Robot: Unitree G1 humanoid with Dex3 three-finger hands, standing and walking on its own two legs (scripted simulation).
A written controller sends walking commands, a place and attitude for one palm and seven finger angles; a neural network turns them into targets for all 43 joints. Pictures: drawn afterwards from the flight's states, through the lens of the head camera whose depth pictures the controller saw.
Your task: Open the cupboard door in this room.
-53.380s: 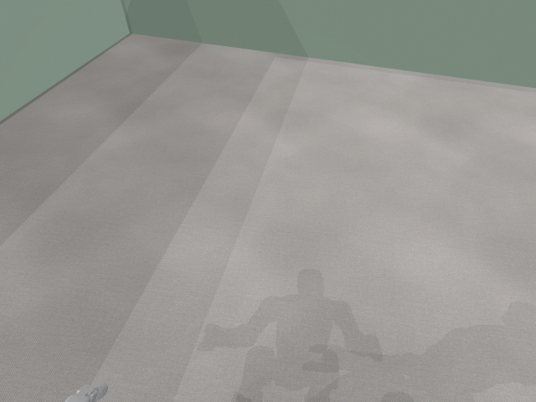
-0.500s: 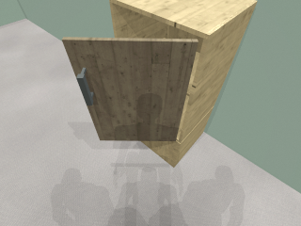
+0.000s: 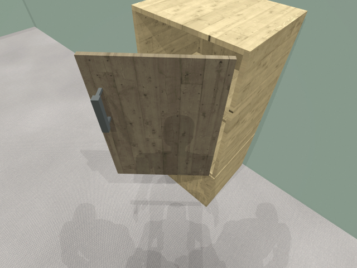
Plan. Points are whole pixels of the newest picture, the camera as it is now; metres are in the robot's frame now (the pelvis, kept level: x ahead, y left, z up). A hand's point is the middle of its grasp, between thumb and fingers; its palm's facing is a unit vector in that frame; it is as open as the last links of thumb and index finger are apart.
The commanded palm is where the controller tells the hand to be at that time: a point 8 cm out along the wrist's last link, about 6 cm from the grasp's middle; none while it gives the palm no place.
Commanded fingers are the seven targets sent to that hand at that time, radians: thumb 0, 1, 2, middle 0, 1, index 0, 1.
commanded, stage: look again from close up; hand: left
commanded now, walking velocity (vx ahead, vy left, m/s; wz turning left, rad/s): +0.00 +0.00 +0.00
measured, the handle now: (103, 110) +0.54 +0.27 +0.02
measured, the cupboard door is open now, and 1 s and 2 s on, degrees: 41 41 41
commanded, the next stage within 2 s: shuffle to correct the standing spot in 0.56 s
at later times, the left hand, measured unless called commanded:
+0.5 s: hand out of the picture +0.00 +0.17 -0.18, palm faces +0.02 -0.98 -0.19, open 7.3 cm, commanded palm none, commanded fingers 0.00 0.90 0.90 -0.20 -0.30 -0.20 -0.30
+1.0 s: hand out of the picture -0.02 +0.19 -0.18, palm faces +0.12 -0.97 -0.20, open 7.3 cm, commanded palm none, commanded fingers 0.00 0.90 0.90 -0.20 -0.30 -0.20 -0.30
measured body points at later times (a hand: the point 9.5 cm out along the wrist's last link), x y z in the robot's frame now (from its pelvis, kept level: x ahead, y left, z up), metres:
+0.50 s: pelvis +0.00 -0.01 +0.00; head +0.01 -0.01 +0.45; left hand +0.00 +0.22 -0.16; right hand +0.00 -0.22 -0.16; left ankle -0.03 +0.11 -0.74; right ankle -0.02 -0.08 -0.74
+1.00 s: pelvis +0.00 +0.02 +0.00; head +0.01 +0.03 +0.44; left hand -0.02 +0.24 -0.17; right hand +0.01 -0.21 -0.16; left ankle -0.02 +0.13 -0.73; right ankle -0.02 -0.08 -0.74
